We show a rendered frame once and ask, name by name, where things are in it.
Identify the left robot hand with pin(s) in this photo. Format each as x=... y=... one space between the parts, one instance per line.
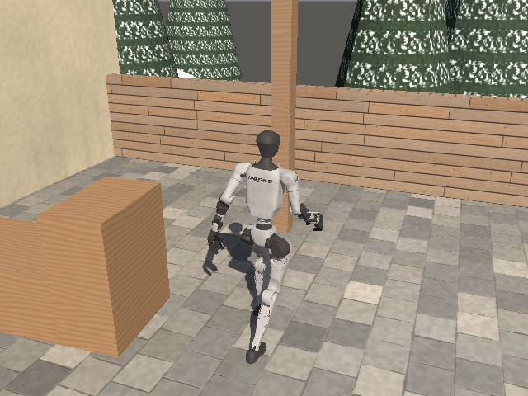
x=216 y=237

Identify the robot right forearm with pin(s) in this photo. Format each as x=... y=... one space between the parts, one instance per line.
x=307 y=217

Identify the left robot upper arm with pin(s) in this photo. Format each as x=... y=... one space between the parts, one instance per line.
x=234 y=182

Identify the right robot upper arm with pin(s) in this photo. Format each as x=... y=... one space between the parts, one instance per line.
x=290 y=179

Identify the right robot hand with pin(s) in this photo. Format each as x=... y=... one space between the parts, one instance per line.
x=319 y=225

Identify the robot left forearm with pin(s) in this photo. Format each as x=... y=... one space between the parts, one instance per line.
x=219 y=215

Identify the humanoid robot torso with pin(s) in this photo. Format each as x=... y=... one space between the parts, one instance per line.
x=264 y=198

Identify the right robot foot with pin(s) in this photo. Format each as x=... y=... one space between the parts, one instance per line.
x=253 y=355

